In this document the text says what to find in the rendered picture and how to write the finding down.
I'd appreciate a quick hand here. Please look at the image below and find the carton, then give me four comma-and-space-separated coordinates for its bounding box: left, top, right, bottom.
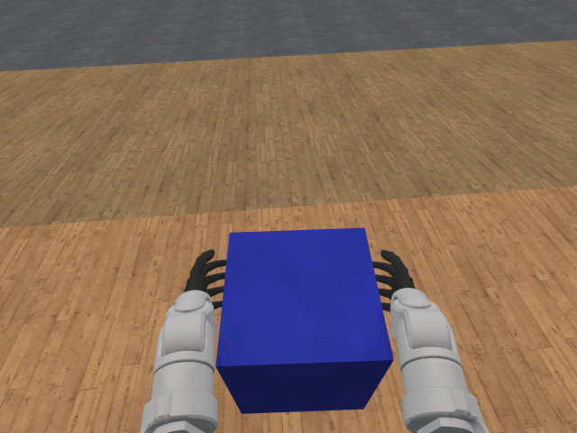
215, 227, 394, 414

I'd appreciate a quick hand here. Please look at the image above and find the right robot hand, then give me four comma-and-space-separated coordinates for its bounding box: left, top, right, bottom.
372, 250, 415, 312

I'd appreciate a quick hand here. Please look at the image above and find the left robot hand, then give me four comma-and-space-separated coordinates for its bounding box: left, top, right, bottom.
184, 249, 226, 309

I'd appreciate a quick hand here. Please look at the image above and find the right robot forearm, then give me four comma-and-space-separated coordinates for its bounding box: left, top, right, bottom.
390, 288, 490, 433

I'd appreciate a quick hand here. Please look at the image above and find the left robot forearm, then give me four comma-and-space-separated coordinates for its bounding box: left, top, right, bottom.
140, 290, 218, 433

